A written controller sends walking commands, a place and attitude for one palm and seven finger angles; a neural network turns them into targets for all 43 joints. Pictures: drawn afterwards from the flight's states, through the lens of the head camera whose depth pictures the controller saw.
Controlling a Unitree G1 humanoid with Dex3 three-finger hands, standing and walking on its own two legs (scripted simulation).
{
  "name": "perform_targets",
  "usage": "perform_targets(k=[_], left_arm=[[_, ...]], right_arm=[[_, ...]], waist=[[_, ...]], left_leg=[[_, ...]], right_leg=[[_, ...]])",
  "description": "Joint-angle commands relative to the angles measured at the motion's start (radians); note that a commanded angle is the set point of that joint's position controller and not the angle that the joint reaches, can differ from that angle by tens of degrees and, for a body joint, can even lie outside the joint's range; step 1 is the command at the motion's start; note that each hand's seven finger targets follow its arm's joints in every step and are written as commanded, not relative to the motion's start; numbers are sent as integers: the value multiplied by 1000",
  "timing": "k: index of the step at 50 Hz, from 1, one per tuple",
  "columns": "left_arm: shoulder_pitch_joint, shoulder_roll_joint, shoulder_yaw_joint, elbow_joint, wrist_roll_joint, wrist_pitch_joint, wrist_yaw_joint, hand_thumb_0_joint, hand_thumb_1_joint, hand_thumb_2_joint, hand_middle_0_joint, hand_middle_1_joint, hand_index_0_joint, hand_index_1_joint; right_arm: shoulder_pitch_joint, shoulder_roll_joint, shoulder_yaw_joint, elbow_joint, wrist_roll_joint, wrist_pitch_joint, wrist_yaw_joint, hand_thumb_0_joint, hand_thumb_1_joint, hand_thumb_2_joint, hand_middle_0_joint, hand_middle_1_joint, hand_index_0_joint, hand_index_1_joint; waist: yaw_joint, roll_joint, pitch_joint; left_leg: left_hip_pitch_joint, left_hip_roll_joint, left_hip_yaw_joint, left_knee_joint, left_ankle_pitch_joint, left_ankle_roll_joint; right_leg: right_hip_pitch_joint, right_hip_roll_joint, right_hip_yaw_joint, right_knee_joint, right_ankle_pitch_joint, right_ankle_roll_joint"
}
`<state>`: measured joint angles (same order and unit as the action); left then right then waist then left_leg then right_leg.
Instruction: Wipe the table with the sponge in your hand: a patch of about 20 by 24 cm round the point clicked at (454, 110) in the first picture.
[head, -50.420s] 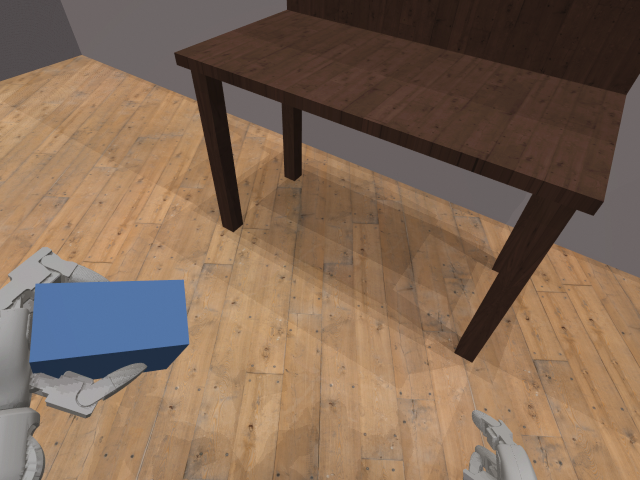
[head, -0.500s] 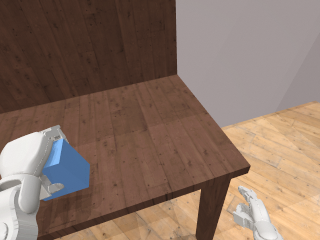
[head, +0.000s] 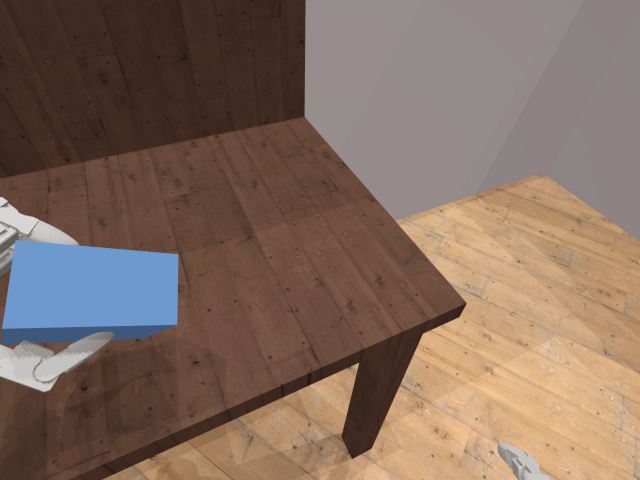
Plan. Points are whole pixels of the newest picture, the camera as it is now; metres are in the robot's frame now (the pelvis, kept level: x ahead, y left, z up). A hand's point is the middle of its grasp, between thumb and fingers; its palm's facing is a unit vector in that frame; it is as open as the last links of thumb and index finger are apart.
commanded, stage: step back with the hand held close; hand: left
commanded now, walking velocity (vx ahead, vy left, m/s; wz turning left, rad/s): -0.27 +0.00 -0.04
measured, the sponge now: (114, 299) +0.24 +0.21 +0.18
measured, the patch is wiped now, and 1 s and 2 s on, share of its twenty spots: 1.00 1.00 1.00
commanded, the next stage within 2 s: stop stepping back and stand still in 1.02 s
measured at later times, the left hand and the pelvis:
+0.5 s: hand (15, 374) +0.15 +0.23 +0.21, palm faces +0.42 -0.85 -0.31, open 10.3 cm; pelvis -0.06 +0.00 -0.01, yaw +3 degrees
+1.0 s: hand out of the picture +0.06 +0.18 +0.22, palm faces +0.30 -0.88 -0.37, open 10.3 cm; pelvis -0.16 -0.03 +0.00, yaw -3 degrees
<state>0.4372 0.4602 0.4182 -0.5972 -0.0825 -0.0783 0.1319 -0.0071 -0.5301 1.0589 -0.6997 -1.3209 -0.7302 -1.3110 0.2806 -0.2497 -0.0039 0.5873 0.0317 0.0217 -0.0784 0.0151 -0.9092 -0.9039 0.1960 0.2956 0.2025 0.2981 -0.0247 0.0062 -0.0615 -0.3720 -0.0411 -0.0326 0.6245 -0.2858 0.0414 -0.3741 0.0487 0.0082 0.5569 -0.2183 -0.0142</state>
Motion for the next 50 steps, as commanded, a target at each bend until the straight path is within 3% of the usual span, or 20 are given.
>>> perform_targets(k=[1, 9, 12, 15, 19, 22, 24, 27, 29, 31, 32, 36, 40, 41, 42, 43, 44, 45, 47, 50], left_arm=[[-52, 157, 103, -250, 2, -82, 30, 0, 100, 1300, -1200, -1600, -1200, -1600], [-80, 177, 165, -246, 33, -112, 46, 0, 100, 1300, -1200, -1600, -1200, -1600], [-143, 120, 117, -189, 40, -111, 34, 0, 100, 1300, -1200, -1600, -1200, -1600], [-195, 87, 63, -164, 39, -98, 23, 0, 100, 1300, -1200, -1600, -1200, -1600], [-220, 138, 66, -214, 34, -100, 37, 0, 100, 1300, -1200, -1600, -1200, -1600], [-136, 145, 83, -282, 21, -108, 44, 0, 100, 1300, -1200, -1600, -1200, -1600], [-74, 193, 149, -330, 16, -115, 51, 0, 100, 1300, -1200, -1600, -1200, -1600], [-89, 152, 154, -367, 31, -133, 62, 0, 100, 1300, -1200, -1600, -1200, -1600], [-155, 172, 175, -326, 39, -132, 71, 0, 100, 1300, -1200, -1600, -1200, -1600], [-204, 133, 143, -269, 35, -122, 69, 0, 100, 1300, -1200, -1600, -1200, -1600], [-215, 103, 115, -232, 35, -115, 65, 0, 100, 1300, -1200, -1600, -1200, -1600], [-244, 40, 20, -231, 30, -106, 39, 0, 100, 1300, -1200, -1600, -1200, -1600], [-191, 75, 51, -261, 27, -121, 19, 0, 100, 1300, -1200, -1600, -1200, -1600], [-185, 102, 75, -280, 27, -137, 16, 0, 100, 1300, -1200, -1600, -1200, -1600], [-153, 135, 104, -277, 25, -153, 19, 0, 100, 1300, -1200, -1600, -1200, -1600], [-142, 133, 81, -276, 20, -155, 16, 0, 100, 1300, -1200, -1600, -1200, -1600], [-88, 185, 144, -263, 21, -141, 15, 0, 100, 1300, -1200, -1600, -1200, -1600], [-79, 128, 99, -298, 9, -134, 5, 0, 100, 1300, -1200, -1600, -1200, -1600], [-53, 133, 123, -252, 16, -132, 12, 0, 100, 1300, -1200, -1600, -1200, -1600], [-102, 138, 138, -216, 16, -144, 32, 0, 100, 1300, -1200, -1600, -1200, -1600]], right_arm=[[-169, -120, -39, -198, -5, -83, -11, 0, -900, -900, 200, 300, 200, 300], [-161, -136, -47, -186, -23, -113, -19, 0, -900, -900, 200, 300, 200, 300], [-143, -126, -43, -175, -29, -120, -16, 0, -900, -900, 200, 300, 200, 300], [-150, -118, -36, -171, -22, -117, -13, 0, -900, -900, 200, 300, 200, 300], [-161, -119, -38, -161, -20, -103, -9, 0, -900, -900, 200, 300, 200, 300], [-167, -84, -26, -161, -20, -87, 7, 0, -900, -900, 200, 300, 200, 300], [-180, -100, -36, -186, -22, -79, 6, 0, -900, -900, 200, 300, 200, 300], [-195, -115, -44, -198, -32, -92, 0, 0, -900, -900, 200, 300, 200, 300], [-164, -96, -54, -168, -40, -121, -1, 0, -900, -900, 200, 300, 200, 300], [-135, -79, -60, -127, -37, -148, 3, 0, -900, -900, 200, 300, 200, 300], [-128, -82, -58, -113, -34, -159, 6, 0, -900, -900, 200, 300, 200, 300], [-162, -82, -33, -117, -23, -181, 17, 0, -900, -900, 200, 300, 200, 300], [-173, -87, -33, -136, -25, -170, 23, 0, -900, -900, 200, 300, 200, 300], [-176, -82, -35, -142, -25, -164, 25, 0, -900, -900, 200, 300, 200, 300], [-177, -63, -32, -140, -21, -157, 25, 0, -900, -900, 200, 300, 200, 300], [-167, -54, -49, -135, 2, -158, 19, 0, -900, -900, 200, 300, 200, 300], [-191, -81, -62, -139, 3, -154, 23, 0, -900, -900, 200, 300, 200, 300], [-217, -9, -25, -159, 5, -142, 32, 0, -900, -900, 200, 300, 200, 300], [-218, 1, 5, -161, -14, -99, 29, 0, -900, -900, 200, 300, 200, 300], [-214, -27, -9, -159, -5, -99, 5, 0, -900, -900, 200, 300, 200, 300]], waist=[[21, 38, -114], [27, 161, -96], [22, 131, -57], [14, 50, -39], [1, -67, -32], [-6, -119, -132], [2, -15, -132], [6, 260, -108], [-7, 270, -89], [5, 124, -101], [6, 127, -100], [11, 222, -98], [27, 229, -138], [34, 159, -143], [37, -13, -129], [32, -287, -119], [47, -359, -136], [23, -261, -98], [0, -77, -87], [-1, -118, -121]], left_leg=[[-31, 156, -173, -99, 11, 16], [-217, 228, -269, -271, -237, 63], [-262, 253, -268, -272, -230, 80], [-232, 211, -220, -190, -256, 59], [-66, 95, -114, 138, -249, -5], [19, 94, -74, 190, -115, -17], [31, 141, -120, 38, -121, -4], [-177, 339, -313, -310, -335, 81], [-196, 435, -392, -423, -313, 124], [44, 388, -273, -282, -9, 117], [87, 370, -240, -268, 55, 107], [88, 328, -186, -310, -70, 65], [-8, 270, -116, -242, -184, 7], [-13, 230, -70, -101, -204, -17], [-1, 149, 24, 181, -191, -61], [-25, 23, 85, 554, -223, -110], [-111, 12, -1, 779, -286, -106], [-178, 66, -58, 823, -255, -93], [-192, 104, -24, 598, -217, -86], [-85, 101, 16, 131, -162, -68]], right_leg=[[60, -175, 143, -62, 128, -39], [150, -70, 62, 116, -12, 4], [159, -50, 52, 151, -63, 17], [107, -88, 88, 59, -26, -1], [-147, -294, 332, -207, -123, -112], [-101, -354, 274, -178, 111, -127], [-119, -303, 220, -84, 106, -94], [-23, -65, 41, 265, -154, 9], [-64, 1, 64, 647, -280, 38], [-245, -27, 69, 624, -285, 38], [-251, -29, 48, 568, -278, 41], [-96, -34, 8, 257, -245, 39], [125, -25, -38, -61, -100, 11], [130, -73, -21, -181, -21, -15], [56, -193, 70, -281, 87, -75], [-86, -373, 251, -326, 140, -176], [-112, -432, 299, -299, 417, -219], [-68, -416, 230, -211, 546, -208], [22, -345, 121, -124, 649, -132], [88, -331, 143, -2, 710, -93]])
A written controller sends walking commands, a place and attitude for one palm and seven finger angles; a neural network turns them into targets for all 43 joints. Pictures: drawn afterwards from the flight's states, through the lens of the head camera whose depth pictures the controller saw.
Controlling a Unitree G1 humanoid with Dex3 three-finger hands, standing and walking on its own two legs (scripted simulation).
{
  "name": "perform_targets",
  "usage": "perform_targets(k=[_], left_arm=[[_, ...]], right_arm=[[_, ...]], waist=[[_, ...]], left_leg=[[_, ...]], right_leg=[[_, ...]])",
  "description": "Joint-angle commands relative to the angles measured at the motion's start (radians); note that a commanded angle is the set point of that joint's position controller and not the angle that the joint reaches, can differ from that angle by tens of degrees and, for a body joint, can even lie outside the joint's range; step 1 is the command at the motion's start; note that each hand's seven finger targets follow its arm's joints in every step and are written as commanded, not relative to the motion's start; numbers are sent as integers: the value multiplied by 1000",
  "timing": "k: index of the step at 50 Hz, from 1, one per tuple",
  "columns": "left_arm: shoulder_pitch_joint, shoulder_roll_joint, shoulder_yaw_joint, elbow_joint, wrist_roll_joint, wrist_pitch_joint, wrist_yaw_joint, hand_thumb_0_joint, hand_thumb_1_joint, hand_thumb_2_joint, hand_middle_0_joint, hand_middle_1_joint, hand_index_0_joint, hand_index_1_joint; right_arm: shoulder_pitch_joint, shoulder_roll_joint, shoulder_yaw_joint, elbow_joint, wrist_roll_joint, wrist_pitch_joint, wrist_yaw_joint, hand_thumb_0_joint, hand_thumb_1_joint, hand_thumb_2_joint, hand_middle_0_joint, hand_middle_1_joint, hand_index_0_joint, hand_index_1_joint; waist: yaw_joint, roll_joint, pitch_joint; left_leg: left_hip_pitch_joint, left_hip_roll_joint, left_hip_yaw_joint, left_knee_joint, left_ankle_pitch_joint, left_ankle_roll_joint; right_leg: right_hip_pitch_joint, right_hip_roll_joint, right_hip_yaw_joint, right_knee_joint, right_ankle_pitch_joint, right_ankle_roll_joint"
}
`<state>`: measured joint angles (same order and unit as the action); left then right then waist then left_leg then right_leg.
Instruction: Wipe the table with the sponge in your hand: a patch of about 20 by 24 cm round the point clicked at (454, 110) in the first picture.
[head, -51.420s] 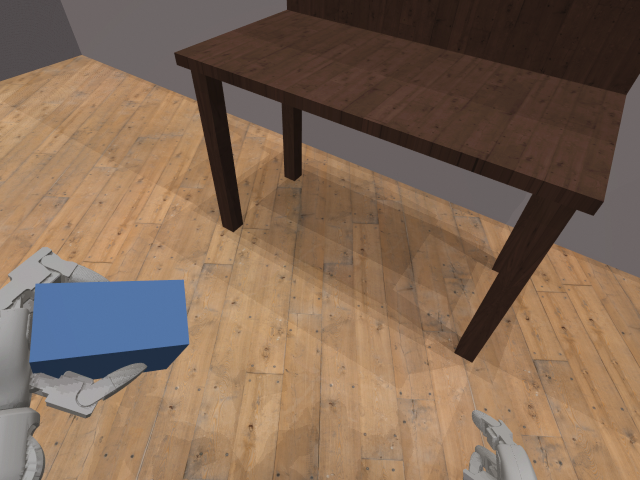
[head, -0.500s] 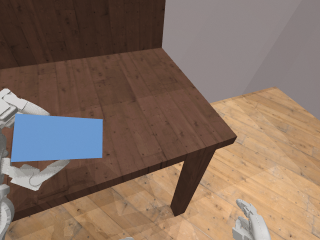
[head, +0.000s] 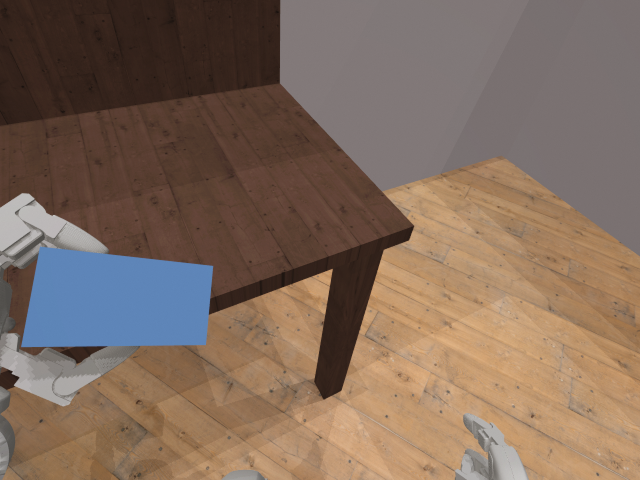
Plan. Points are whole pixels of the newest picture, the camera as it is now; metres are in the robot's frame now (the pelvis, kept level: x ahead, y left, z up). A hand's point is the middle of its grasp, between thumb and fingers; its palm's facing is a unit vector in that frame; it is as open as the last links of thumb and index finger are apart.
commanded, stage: step back with the hand held close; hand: left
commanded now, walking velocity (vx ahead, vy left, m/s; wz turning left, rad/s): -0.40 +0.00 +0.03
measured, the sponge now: (142, 303) +0.22 +0.18 +0.19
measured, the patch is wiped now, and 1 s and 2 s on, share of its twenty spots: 1.00 1.00 1.00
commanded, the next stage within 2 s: stop stepping back and stand still in 0.02 s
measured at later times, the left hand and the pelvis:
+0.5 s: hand out of the picture +0.03 +0.20 +0.22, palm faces +0.43 -0.82 -0.37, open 10.3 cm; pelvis -0.16 -0.04 -0.01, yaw +1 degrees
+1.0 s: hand out of the picture -0.05 +0.15 +0.21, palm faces +0.46 -0.81 -0.36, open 10.3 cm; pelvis -0.25 -0.09 -0.01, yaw +4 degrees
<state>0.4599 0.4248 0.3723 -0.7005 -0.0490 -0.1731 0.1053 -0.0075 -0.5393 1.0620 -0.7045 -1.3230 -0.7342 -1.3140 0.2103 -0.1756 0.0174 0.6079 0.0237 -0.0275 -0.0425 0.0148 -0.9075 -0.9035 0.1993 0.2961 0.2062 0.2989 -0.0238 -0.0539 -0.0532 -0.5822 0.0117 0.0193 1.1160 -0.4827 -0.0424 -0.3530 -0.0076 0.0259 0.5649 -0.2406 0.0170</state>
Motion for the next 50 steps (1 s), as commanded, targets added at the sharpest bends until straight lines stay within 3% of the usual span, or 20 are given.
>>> perform_targets(k=[1, 5, 6, 9, 12, 14, 16, 18, 19, 21, 23, 30, 32, 34, 36, 40, 42, 43, 44, 50], left_arm=[[-136, 175, 183, -106, -18, -52, 63, 0, 100, 1300, -1200, -1600, -1200, -1600], [-113, 134, 150, -140, -38, -66, 53, 0, 100, 1300, -1200, -1600, -1200, -1600], [-196, 188, 169, -259, -22, -73, 60, 0, 100, 1300, -1200, -1600, -1200, -1600], [-195, 143, 138, -294, -9, -43, 67, 0, 100, 1300, -1200, -1600, -1200, -1600], [-164, 136, 129, -213, -6, -19, 72, 0, 100, 1300, -1200, -1600, -1200, -1600], [-167, 164, 152, -173, 3, 1, 69, 0, 100, 1300, -1200, -1600, -1200, -1600], [-139, 149, 151, -89, -4, 12, 53, 0, 100, 1300, -1200, -1600, -1200, -1600], [-190, 182, 145, -51, 2, 17, 32, 0, 100, 1300, -1200, -1600, -1200, -1600], [-208, 179, 138, -27, -1, 17, 28, 0, 100, 1300, -1200, -1600, -1200, -1600], [-246, 170, 120, -7, -28, 15, -1, 0, 100, 1300, -1200, -1600, -1200, -1600], [-228, 166, 122, 25, -29, 23, -4, 0, 100, 1300, -1200, -1600, -1200, -1600], [-198, 176, 111, -105, -15, 14, 42, 0, 100, 1300, -1200, -1600, -1200, -1600], [-224, 195, 137, -141, -12, 5, 46, 0, 100, 1300, -1200, -1600, -1200, -1600], [-301, 237, 159, -114, 5, -7, 49, 0, 100, 1300, -1200, -1600, -1200, -1600], [-190, 173, 144, 75, -5, -6, 32, 0, 100, 1300, -1200, -1600, -1200, -1600], [-263, 147, 111, 56, -4, -6, 17, 0, 100, 1300, -1200, -1600, -1200, -1600], [-234, 122, 84, 82, 1, 16, 19, 0, 100, 1300, -1200, -1600, -1200, -1600], [-245, 151, 93, 72, 2, 17, 17, 0, 100, 1300, -1200, -1600, -1200, -1600], [-268, 172, 107, 72, -6, 13, 14, 0, 100, 1300, -1200, -1600, -1200, -1600], [-189, 194, 146, -148, -15, -10, 46, 0, 100, 1300, -1200, -1600, -1200, -1600]], right_arm=[[-123, -114, -44, -172, 4, -55, -38, 0, -900, -900, 200, 300, 200, 300], [-75, -184, -105, -174, 18, -104, -19, 0, -900, -900, 200, 300, 200, 300], [-59, -169, -89, -173, -9, -122, -8, 0, -900, -900, 200, 300, 200, 300], [-35, -170, -108, -149, 25, -157, 23, 0, -900, -900, 200, 300, 200, 300], [-94, -177, -74, -155, 15, -142, 22, 0, -900, -900, 200, 300, 200, 300], [-109, -180, -59, -170, 1, -118, 8, 0, -900, -900, 200, 300, 200, 300], [-107, -169, -45, -172, -6, -97, 0, 0, -900, -900, 200, 300, 200, 300], [-94, -145, -49, -176, 1, -69, -2, 0, -900, -900, 200, 300, 200, 300], [-84, -166, -55, -177, 11, -80, -2, 0, -900, -900, 200, 300, 200, 300], [-69, -168, -60, -140, 29, -78, 11, 0, -900, -900, 200, 300, 200, 300], [-103, -139, -34, -116, 22, -50, 12, 0, -900, -900, 200, 300, 200, 300], [-67, -145, -26, -159, 9, -123, -32, 0, -900, -900, 200, 300, 200, 300], [-56, -172, -44, -170, 4, -142, -30, 0, -900, -900, 200, 300, 200, 300], [-58, -132, -41, -120, 11, -157, -18, 0, -900, -900, 200, 300, 200, 300], [-35, -149, -46, -61, 26, -165, -5, 0, -900, -900, 200, 300, 200, 300], [-60, -191, -46, -122, 10, -159, -22, 0, -900, -900, 200, 300, 200, 300], [-63, -183, -49, -134, 4, -143, -27, 0, -900, -900, 200, 300, 200, 300], [-78, -170, -63, -144, 7, -130, -24, 0, -900, -900, 200, 300, 200, 300], [-104, -174, -56, -151, 8, -131, -22, 0, -900, -900, 200, 300, 200, 300], [-121, -113, -28, -120, 1, -107, -25, 0, -900, -900, 200, 300, 200, 300]], waist=[[-11, -33, -170], [3, 294, -159], [-21, 384, -178], [-10, 252, -188], [-4, 330, -38], [4, 389, -28], [35, 308, -64], [37, -115, -35], [16, -223, -35], [-18, -207, 28], [-33, -33, 30], [0, 88, -159], [16, 392, -119], [-15, 355, 22], [15, 98, 98], [28, 284, 32], [52, 8, -11], [42, -289, -29], [20, -271, -13], [-1, -31, -45]], left_leg=[[208, 28, 7, -488, 122, 16], [589, 380, -213, -723, 954, 156], [458, 392, -321, -699, 886, 197], [430, 290, -190, -668, 539, 178], [133, 257, -199, -810, -156, 145], [33, 213, -175, -845, -248, 122], [-11, 150, -98, -699, -232, 87], [-16, -22, 88, -54, -115, 52], [-59, -45, -1, 274, 1, 42], [22, 27, -132, 367, 184, 45], [82, 58, -60, 217, 224, 56], [404, 18, 59, -716, 1, 145], [446, 232, -215, -905, 70, 236], [293, 351, -435, -924, -16, 329], [213, 326, -260, -841, 43, 275], [65, 216, -99, -755, -142, 185], [-24, 70, 11, -384, -166, 133], [-115, -22, 73, -35, -132, 98], [-121, -15, -48, 152, -16, 81], [392, 54, 33, -404, 69, 109]], right_leg=[[63, -262, 139, 5, 674, -109], [-330, 29, 15, 442, -271, 5], [-327, 8, 71, 606, -336, 16], [-306, 16, 33, 651, -199, 26], [-119, -6, -38, 391, -144, 4], [32, 43, -106, 252, -186, -7], [225, 47, -139, 25, -103, -28], [144, -129, 46, -269, 46, -112], [29, -281, 286, -371, 68, -170], [-246, -306, 309, -378, -187, -182], [-336, -238, 128, -322, -265, -124], [-95, -161, 116, -78, -354, -87], [-215, 57, -110, 433, -250, -8], [-426, -36, 57, 752, -204, -10], [-401, -77, 61, 669, -175, -19], [45, -35, -92, 151, -147, -12], [263, -15, -98, -99, -87, -32], [245, -219, 286, -283, -270, -128], [139, -368, 549, -391, -268, -187], [-263, -258, 154, -271, -474, -137]])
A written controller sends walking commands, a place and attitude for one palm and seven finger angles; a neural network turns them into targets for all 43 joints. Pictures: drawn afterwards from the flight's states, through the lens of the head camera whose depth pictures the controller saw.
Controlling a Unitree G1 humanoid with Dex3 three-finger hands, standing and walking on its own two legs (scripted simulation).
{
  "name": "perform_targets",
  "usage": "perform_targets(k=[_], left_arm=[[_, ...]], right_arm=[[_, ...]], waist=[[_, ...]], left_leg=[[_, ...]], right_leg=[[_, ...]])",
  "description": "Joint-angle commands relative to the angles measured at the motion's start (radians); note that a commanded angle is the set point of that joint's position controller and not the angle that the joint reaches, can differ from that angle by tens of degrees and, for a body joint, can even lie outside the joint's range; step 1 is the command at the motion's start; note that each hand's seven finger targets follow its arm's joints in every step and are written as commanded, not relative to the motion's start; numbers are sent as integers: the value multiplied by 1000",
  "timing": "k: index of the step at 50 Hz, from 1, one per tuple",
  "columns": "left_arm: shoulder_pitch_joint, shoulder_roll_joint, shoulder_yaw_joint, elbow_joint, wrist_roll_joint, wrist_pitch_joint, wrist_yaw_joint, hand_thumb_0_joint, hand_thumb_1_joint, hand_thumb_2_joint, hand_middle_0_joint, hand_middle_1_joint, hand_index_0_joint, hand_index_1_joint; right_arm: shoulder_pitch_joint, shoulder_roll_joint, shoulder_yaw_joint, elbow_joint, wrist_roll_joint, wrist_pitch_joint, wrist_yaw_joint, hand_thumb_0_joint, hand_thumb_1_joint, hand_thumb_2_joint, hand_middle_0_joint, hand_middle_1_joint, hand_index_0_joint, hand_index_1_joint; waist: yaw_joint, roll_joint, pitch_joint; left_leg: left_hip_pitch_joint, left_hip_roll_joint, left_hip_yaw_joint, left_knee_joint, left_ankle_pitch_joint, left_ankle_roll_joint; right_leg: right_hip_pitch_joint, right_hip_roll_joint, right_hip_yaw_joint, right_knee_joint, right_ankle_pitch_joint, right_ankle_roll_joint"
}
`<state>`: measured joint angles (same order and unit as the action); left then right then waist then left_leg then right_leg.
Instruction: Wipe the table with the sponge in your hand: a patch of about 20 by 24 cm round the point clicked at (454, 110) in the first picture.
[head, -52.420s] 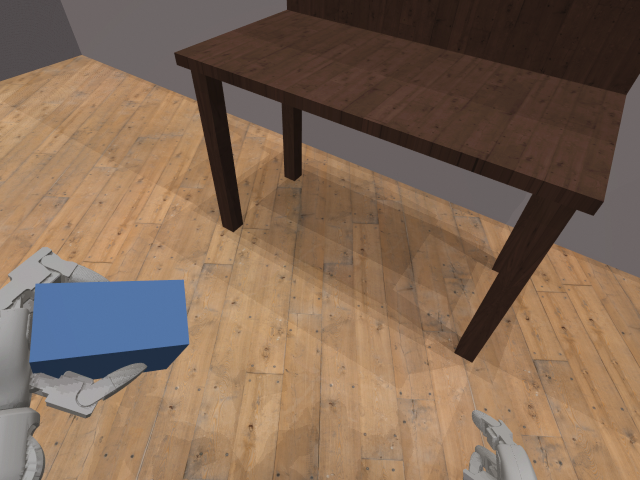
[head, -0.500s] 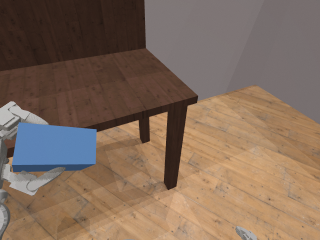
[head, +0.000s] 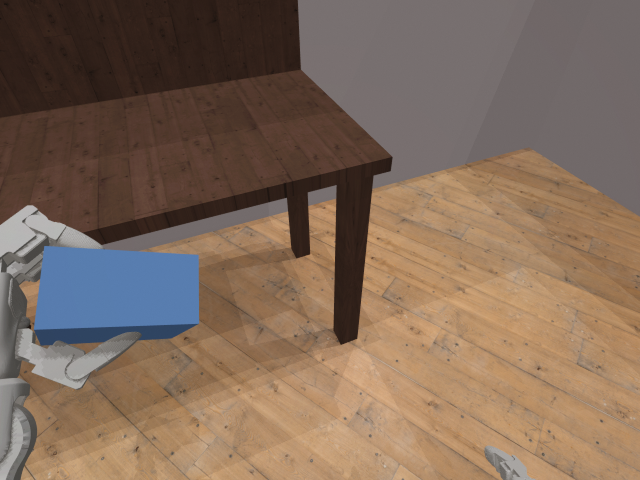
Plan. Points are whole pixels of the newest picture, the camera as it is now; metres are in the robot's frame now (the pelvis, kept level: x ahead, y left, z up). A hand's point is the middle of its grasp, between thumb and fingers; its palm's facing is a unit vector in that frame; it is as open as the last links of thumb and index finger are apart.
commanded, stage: stop stepping back and stand still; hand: left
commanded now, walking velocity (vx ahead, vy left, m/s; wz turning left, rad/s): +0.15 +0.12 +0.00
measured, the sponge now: (141, 300) +0.23 +0.19 +0.19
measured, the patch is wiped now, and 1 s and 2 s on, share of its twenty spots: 1.00 1.00 1.00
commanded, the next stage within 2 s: stand and wait in 0.96 s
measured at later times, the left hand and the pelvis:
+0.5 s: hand (67, 290) +0.21 +0.23 +0.23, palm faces +0.43 -0.82 -0.37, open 10.3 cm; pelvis +0.01 +0.00 +0.01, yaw +0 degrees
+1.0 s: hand (49, 267) +0.25 +0.27 +0.22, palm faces +0.42 -0.84 -0.33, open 10.3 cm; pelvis +0.03 +0.03 +0.02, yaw -1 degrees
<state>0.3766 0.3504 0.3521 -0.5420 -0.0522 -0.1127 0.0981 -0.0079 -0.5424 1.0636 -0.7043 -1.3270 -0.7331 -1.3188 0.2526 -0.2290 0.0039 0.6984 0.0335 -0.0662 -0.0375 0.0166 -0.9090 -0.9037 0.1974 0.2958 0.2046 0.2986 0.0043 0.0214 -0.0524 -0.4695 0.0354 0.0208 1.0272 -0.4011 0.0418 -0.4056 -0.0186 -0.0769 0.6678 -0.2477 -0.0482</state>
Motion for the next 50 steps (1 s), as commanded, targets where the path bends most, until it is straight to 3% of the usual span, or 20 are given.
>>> perform_targets(k=[1, 2, 3, 4, 5, 6, 9, 10, 11, 12, 14, 16, 18, 19, 22, 28, 34, 39, 47, 50], left_arm=[[-87, 256, 157, -304, -13, -71, 64, 0, 100, 1300, -1200, -1600, -1200, -1600], [-91, 257, 159, -297, -15, -75, 73, 0, 100, 1300, -1200, -1600, -1200, -1600], [-102, 246, 161, -281, -15, -76, 81, 0, 100, 1300, -1200, -1600, -1200, -1600], [-90, 227, 162, -253, -18, -72, 88, 0, 100, 1300, -1200, -1600, -1200, -1600], [-122, 249, 180, -227, -11, -66, 91, 0, 100, 1300, -1200, -1600, -1200, -1600], [-124, 229, 170, -161, -2, -59, 83, 0, 100, 1300, -1200, -1600, -1200, -1600], [-46, 214, 154, -84, -1, -48, 68, 0, 100, 1300, -1200, -1600, -1200, -1600], [-36, 189, 116, -80, 3, -46, 55, 0, 100, 1300, -1200, -1600, -1200, -1600], [-50, 206, 110, -98, -1, -44, 42, 0, 100, 1300, -1200, -1600, -1200, -1600], [-127, 217, 118, -183, -9, -66, 40, 0, 100, 1300, -1200, -1600, -1200, -1600], [-129, 252, 144, -251, -17, -76, 35, 0, 100, 1300, -1200, -1600, -1200, -1600], [-93, 247, 151, -273, -17, -85, 49, 0, 100, 1300, -1200, -1600, -1200, -1600], [-74, 237, 144, -291, -11, -82, 75, 0, 100, 1300, -1200, -1600, -1200, -1600], [-48, 226, 138, -274, -12, -77, 83, 0, 100, 1300, -1200, -1600, -1200, -1600], [-90, 205, 124, -241, -10, -76, 97, 0, 100, 1300, -1200, -1600, -1200, -1600], [-77, 193, 109, -175, -7, -55, 84, 0, 100, 1300, -1200, -1600, -1200, -1600], [-47, 215, 126, -260, -7, -65, 83, 0, 100, 1300, -1200, -1600, -1200, -1600], [-47, 201, 120, -254, -10, -67, 86, 0, 100, 1300, -1200, -1600, -1200, -1600], [-75, 177, 96, -212, -9, -62, 84, 0, 100, 1300, -1200, -1600, -1200, -1600], [-82, 183, 97, -237, -6, -66, 86, 0, 100, 1300, -1200, -1600, -1200, -1600]], right_arm=[[-156, -63, -12, -216, -15, -75, -41, 0, -900, -900, 200, 300, 200, 300], [-144, -79, -15, -222, -22, -82, -50, 0, -900, -900, 200, 300, 200, 300], [-146, -108, -26, -229, -27, -85, -52, 0, -900, -900, 200, 300, 200, 300], [-141, -129, -36, -240, -22, -87, -57, 0, -900, -900, 200, 300, 200, 300], [-124, -111, -36, -231, -11, -88, -54, 0, -900, -900, 200, 300, 200, 300], [-110, -105, -39, -221, -10, -92, -42, 0, -900, -900, 200, 300, 200, 300], [-140, -109, -32, -229, -9, -84, -33, 0, -900, -900, 200, 300, 200, 300], [-143, -108, -37, -238, -14, -73, -32, 0, -900, -900, 200, 300, 200, 300], [-148, -107, -48, -252, -11, -63, -24, 0, -900, -900, 200, 300, 200, 300], [-153, -100, -41, -246, -7, -73, -12, 0, -900, -900, 200, 300, 200, 300], [-137, -101, -43, -227, -4, -67, -2, 0, -900, -900, 200, 300, 200, 300], [-150, -77, -27, -229, -12, -69, -14, 0, -900, -900, 200, 300, 200, 300], [-154, -73, -23, -235, -19, -75, -31, 0, -900, -900, 200, 300, 200, 300], [-152, -81, -27, -236, -21, -79, -41, 0, -900, -900, 200, 300, 200, 300], [-166, -126, -44, -244, -17, -79, -47, 0, -900, -900, 200, 300, 200, 300], [-170, -99, -33, -238, -10, -75, -38, 0, -900, -900, 200, 300, 200, 300], [-196, -100, -27, -258, -18, -70, -33, 0, -900, -900, 200, 300, 200, 300], [-196, -96, -24, -258, -17, -61, -34, 0, -900, -900, 200, 300, 200, 300], [-195, -92, -21, -251, -19, -52, -38, 0, -900, -900, 200, 300, 200, 300], [-200, -90, -19, -249, -21, -51, -39, 0, -900, -900, 200, 300, 200, 300]], waist=[[-31, -54, -58], [-35, 12, -72], [-26, 131, -63], [-22, 256, -63], [-24, 273, -64], [-29, 237, 16], [17, 83, 20], [21, -113, 45], [0, -323, 34], [-14, -253, -7], [-29, -88, 18], [-21, -86, -7], [-13, -65, -58], [-17, -30, -59], [4, 78, -57], [-13, -52, -42], [-2, 71, -78], [-3, 97, -87], [-5, 31, -77], [-3, 78, -85]], left_leg=[[316, -4, 75, -430, -31, 26], [314, -7, 56, -528, -83, 35], [262, 62, -95, -633, -220, 76], [274, 194, -278, -737, -266, 125], [159, 259, -348, -818, -352, 158], [57, 255, -339, -831, -337, 161], [-90, 119, -101, -567, -239, 58], [-152, 17, -8, -292, -172, 22], [-196, -43, 26, 11, -104, -13], [-161, -13, -66, 106, 4, -21], [-77, 38, -90, 23, 49, -28], [62, 40, -27, -215, 58, -14], [222, 9, 23, -442, 113, -1], [286, 9, 6, -537, 125, 3], [254, 135, -178, -631, 94, 53], [202, 55, -70, -534, 168, 0], [245, 95, -106, -623, 323, 1], [247, 98, -92, -638, 338, -10], [230, 85, -78, -644, 239, -15], [242, 88, -82, -657, 246, -15]], right_leg=[[-172, -205, 225, -333, -484, -58], [-116, -164, 190, -246, -481, -37], [-90, -80, 149, -105, -449, -8], [-101, 19, 15, 113, -309, 37], [-67, 37, 2, 282, -293, 64], [-64, 12, 40, 322, -249, 60], [260, 11, 12, -140, -143, 47], [294, -64, 152, -323, -132, 2], [255, -283, 531, -499, -198, -82], [207, -331, 586, -536, -208, -85], [95, -312, 468, -487, -201, -93], [73, -268, 327, -438, -120, -85], [85, -231, 276, -391, -142, -63], [86, -191, 238, -340, -131, -38], [104, -46, 155, -221, -38, 40], [160, -93, 199, -312, 36, 24], [207, -49, 126, -232, 186, 36], [225, -37, 110, -229, 211, 41], [228, -41, 129, -277, 183, 41], [228, -38, 122, -265, 184, 39]])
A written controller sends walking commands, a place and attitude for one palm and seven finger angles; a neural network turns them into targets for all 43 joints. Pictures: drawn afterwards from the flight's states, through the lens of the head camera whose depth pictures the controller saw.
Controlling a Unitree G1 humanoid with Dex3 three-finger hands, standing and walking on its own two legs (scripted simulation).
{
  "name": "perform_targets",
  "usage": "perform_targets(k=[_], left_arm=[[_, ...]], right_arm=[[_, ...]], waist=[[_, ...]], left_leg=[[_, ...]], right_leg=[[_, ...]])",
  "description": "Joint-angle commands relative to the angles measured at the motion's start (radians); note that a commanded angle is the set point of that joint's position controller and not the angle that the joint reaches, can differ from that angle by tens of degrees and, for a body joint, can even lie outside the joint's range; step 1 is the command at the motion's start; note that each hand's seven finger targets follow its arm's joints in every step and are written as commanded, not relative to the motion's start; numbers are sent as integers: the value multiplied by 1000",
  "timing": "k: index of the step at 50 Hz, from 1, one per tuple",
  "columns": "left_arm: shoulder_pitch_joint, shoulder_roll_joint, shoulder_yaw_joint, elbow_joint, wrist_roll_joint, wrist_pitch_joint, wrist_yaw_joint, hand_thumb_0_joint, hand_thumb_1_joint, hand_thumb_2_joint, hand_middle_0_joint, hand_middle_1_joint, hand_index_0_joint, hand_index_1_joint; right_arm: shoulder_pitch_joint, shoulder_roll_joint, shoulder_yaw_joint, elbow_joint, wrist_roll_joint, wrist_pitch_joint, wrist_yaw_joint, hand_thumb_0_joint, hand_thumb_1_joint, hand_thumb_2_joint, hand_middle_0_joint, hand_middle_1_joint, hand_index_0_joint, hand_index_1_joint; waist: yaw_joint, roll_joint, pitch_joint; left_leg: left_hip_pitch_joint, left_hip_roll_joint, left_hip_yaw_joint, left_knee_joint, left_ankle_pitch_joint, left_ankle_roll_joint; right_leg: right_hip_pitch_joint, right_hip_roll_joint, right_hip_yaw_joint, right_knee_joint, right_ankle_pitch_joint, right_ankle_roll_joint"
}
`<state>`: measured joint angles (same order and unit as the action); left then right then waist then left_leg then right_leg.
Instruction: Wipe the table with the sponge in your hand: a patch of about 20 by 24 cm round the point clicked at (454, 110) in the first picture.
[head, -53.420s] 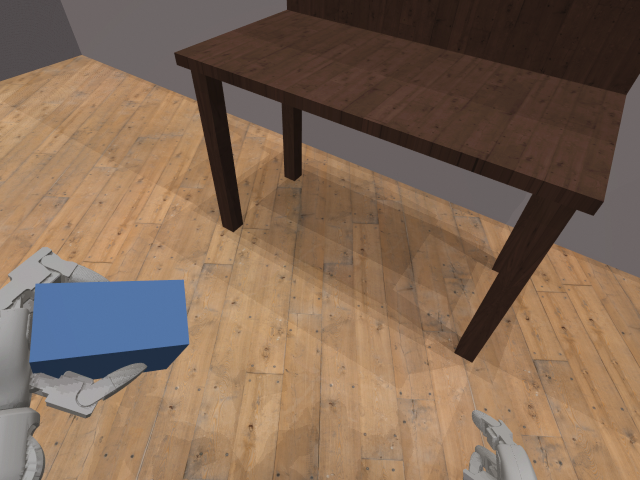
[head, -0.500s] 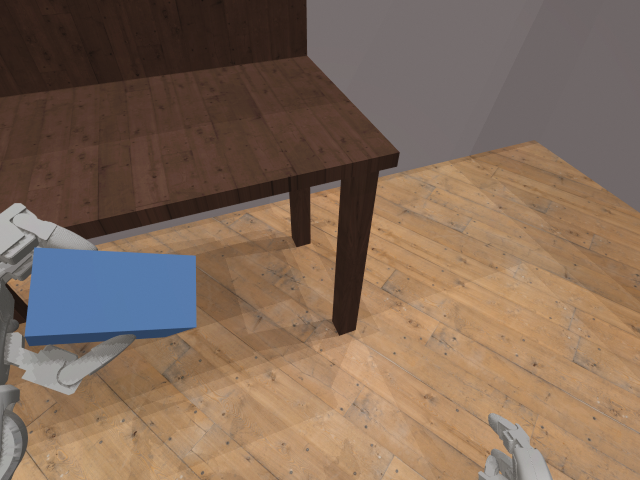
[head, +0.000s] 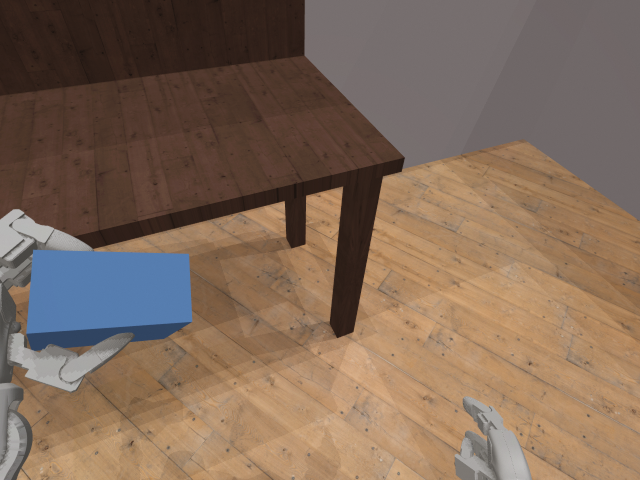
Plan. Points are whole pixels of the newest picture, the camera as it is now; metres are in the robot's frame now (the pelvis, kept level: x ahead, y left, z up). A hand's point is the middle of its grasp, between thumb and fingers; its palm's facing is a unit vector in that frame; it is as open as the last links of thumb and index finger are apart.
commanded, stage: stand and wait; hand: left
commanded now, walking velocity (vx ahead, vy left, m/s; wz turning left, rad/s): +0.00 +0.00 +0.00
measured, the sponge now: (132, 301) +0.24 +0.20 +0.17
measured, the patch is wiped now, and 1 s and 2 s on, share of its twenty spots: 1.00 1.00 1.00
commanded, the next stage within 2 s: none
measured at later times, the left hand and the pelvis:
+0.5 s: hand (74, 302) +0.21 +0.24 +0.19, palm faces +0.43 -0.84 -0.35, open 10.3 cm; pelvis +0.00 +0.00 +0.00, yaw +0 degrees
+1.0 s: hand (69, 308) +0.21 +0.24 +0.19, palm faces +0.43 -0.83 -0.35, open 10.3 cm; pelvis +0.00 +0.00 +0.00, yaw +0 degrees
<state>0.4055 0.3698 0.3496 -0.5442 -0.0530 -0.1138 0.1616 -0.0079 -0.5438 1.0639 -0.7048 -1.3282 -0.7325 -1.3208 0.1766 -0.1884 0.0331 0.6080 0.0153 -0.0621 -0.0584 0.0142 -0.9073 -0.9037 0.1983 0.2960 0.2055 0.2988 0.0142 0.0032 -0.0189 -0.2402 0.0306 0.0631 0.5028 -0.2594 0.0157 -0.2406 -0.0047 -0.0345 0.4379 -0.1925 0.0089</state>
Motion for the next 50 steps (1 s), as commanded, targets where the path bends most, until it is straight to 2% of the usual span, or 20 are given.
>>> perform_targets(k=[1, 3, 4, 9, 13, 19, 23, 24, 26, 28, 29, 31, 34, 38, 39, 43, 44, 48, 49, 50], left_arm=[[-100, 165, 104, -236, -6, -66, 24, 0, 100, 1300, -1200, -1600, -1200, -1600], [-91, 163, 105, -235, -8, -64, 25, 0, 100, 1300, -1200, -1600, -1200, -1600], [-88, 173, 112, -239, -7, -65, 25, 0, 100, 1300, -1200, -1600, -1200, -1600], [-74, 175, 120, -227, -8, -66, 25, 0, 100, 1300, -1200, -1600, -1200, -1600], [-68, 162, 113, -201, -11, -66, 25, 0, 100, 1300, -1200, -1600, -1200, -1600], [-85, 169, 112, -217, -7, -67, 25, 0, 100, 1300, -1200, -1600, -1200, -1600], [-79, 166, 111, -217, -8, -67, 27, 0, 100, 1300, -1200, -1600, -1200, -1600], [-76, 172, 115, -218, -8, -65, 26, 0, 100, 1300, -1200, -1600, -1200, -1600], [-79, 153, 99, -198, -8, -62, 25, 0, 100, 1300, -1200, -1600, -1200, -1600], [-76, 162, 109, -189, -9, -61, 27, 0, 100, 1300, -1200, -1600, -1200, -1600], [-78, 163, 109, -192, -8, -60, 25, 0, 100, 1300, -1200, -1600, -1200, -1600], [-81, 159, 104, -189, -9, -60, 25, 0, 100, 1300, -1200, -1600, -1200, -1600], [-77, 169, 113, -203, -9, -59, 26, 0, 100, 1300, -1200, -1600, -1200, -1600], [-67, 160, 107, -198, -11, -56, 26, 0, 100, 1300, -1200, -1600, -1200, -1600], [-73, 168, 112, -207, -9, -56, 26, 0, 100, 1300, -1200, -1600, -1200, -1600], [-69, 162, 108, -189, -11, -54, 28, 0, 100, 1300, -1200, -1600, -1200, -1600], [-78, 164, 108, -198, -9, -55, 26, 0, 100, 1300, -1200, -1600, -1200, -1600], [-69, 162, 108, -204, -11, -57, 28, 0, 100, 1300, -1200, -1600, -1200, -1600], [-66, 173, 116, -207, -9, -56, 27, 0, 100, 1300, -1200, -1600, -1200, -1600], [-74, 158, 103, -213, -10, -58, 26, 0, 100, 1300, -1200, -1600, -1200, -1600]], right_arm=[[-124, -130, -50, -159, -3, -54, -18, 0, -900, -900, 200, 300, 200, 300], [-123, -130, -51, -159, -3, -54, -18, 0, -900, -900, 200, 300, 200, 300], [-126, -135, -53, -162, -3, -54, -19, 0, -900, -900, 200, 300, 200, 300], [-129, -135, -53, -163, -4, -50, -21, 0, -900, -900, 200, 300, 200, 300], [-122, -132, -55, -155, -1, -46, -19, 0, -900, -900, 200, 300, 200, 300], [-128, -139, -58, -160, -2, -46, -22, 0, -900, -900, 200, 300, 200, 300], [-124, -133, -57, -155, -2, -46, -22, 0, -900, -900, 200, 300, 200, 300], [-128, -140, -59, -159, -3, -47, -23, 0, -900, -900, 200, 300, 200, 300], [-127, -134, -55, -153, -1, -44, -22, 0, -900, -900, 200, 300, 200, 300], [-125, -135, -56, -156, -2, -43, -23, 0, -900, -900, 200, 300, 200, 300], [-129, -140, -59, -161, -1, -43, -22, 0, -900, -900, 200, 300, 200, 300], [-126, -135, -56, -158, -1, -41, -22, 0, -900, -900, 200, 300, 200, 300], [-128, -141, -60, -163, -1, -41, -23, 0, -900, -900, 200, 300, 200, 300], [-125, -134, -58, -159, 0, -38, -21, 0, -900, -900, 200, 300, 200, 300], [-128, -142, -59, -165, -1, -39, -23, 0, -900, -900, 200, 300, 200, 300], [-126, -135, -57, -159, 0, -37, -22, 0, -900, -900, 200, 300, 200, 300], [-130, -142, -59, -164, 0, -36, -23, 0, -900, -900, 200, 300, 200, 300], [-126, -137, -57, -161, 0, -36, -22, 0, -900, -900, 200, 300, 200, 300], [-131, -142, -59, -166, -1, -36, -23, 0, -900, -900, 200, 300, 200, 300], [-128, -133, -54, -160, 0, -36, -21, 0, -900, -900, 200, 300, 200, 300]], waist=[[-12, 92, -130], [-12, 62, -134], [-13, 85, -129], [-12, 92, -116], [-14, 44, -119], [-14, 78, -113], [-13, 52, -124], [-13, 75, -116], [-14, 55, -105], [-13, 43, -106], [-14, 62, -102], [-14, 41, -102], [-13, 61, -122], [-13, 36, -120], [-13, 63, -119], [-12, 36, -110], [-13, 60, -105], [-11, 50, -122], [-11, 76, -119], [-12, 73, -115]], left_leg=[[17, 93, -122, -128, 121, 12], [16, 88, -118, -119, 130, 10], [14, 87, -123, -125, 135, 7], [5, 89, -122, -135, 123, 4], [3, 84, -114, -123, 96, 5], [-3, 79, -115, -127, 70, 4], [7, 77, -109, -115, 87, 5], [5, 76, -113, -118, 84, 3], [-1, 78, -112, -124, 66, 3], [-7, 74, -110, -115, 66, 5], [-3, 72, -111, -116, 67, 3], [-3, 73, -107, -114, 61, 4], [6, 70, -110, -110, 78, 3], [10, 71, -104, -107, 85, 5], [9, 70, -109, -112, 90, 4], [3, 70, -105, -110, 73, 5], [0, 70, -114, -118, 76, 3], [4, 74, -113, -120, 95, 4], [7, 73, -115, -123, 98, 4], [5, 77, -116, -127, 96, 4]], right_leg=[[71, -52, 77, -34, 143, -17], [76, -55, 81, -40, 153, -17], [71, -57, 82, -38, 148, -19], [64, -54, 77, -39, 135, -17], [65, -58, 91, -58, 126, -18], [51, -61, 95, -63, 95, -21], [58, -62, 101, -68, 114, -20], [47, -65, 102, -67, 103, -23], [42, -59, 98, -72, 89, -20], [47, -63, 104, -82, 88, -20], [37, -65, 109, -83, 83, -24], [38, -64, 108, -87, 78, -21], [49, -67, 112, -84, 85, -25], [51, -65, 110, -86, 99, -21], [48, -66, 108, -82, 96, -23], [48, -64, 109, -92, 88, -20], [44, -63, 105, -86, 81, -22], [67, -59, 93, -76, 105, -18], [60, -61, 94, -74, 105, -20], [62, -58, 89, -69, 106, -18]])
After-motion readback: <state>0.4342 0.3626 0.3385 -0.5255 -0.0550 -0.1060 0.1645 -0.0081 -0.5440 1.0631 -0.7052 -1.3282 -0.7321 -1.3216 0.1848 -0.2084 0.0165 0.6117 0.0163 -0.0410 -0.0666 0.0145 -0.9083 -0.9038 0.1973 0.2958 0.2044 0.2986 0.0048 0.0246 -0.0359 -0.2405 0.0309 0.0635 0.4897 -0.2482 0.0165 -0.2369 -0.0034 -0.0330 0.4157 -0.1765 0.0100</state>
